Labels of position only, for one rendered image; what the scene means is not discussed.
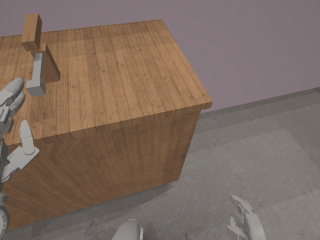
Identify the robot right hand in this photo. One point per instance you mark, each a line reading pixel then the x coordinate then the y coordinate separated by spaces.
pixel 249 228

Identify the robot left forearm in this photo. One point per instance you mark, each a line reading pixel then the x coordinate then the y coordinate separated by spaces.
pixel 4 215

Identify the counter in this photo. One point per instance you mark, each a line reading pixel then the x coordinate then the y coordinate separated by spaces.
pixel 118 116

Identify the robot left hand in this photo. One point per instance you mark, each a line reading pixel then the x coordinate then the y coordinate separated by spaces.
pixel 11 99

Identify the robot left thigh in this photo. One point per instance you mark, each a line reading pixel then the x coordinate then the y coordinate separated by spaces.
pixel 129 231

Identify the tap lever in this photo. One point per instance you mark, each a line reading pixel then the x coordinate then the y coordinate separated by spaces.
pixel 35 87

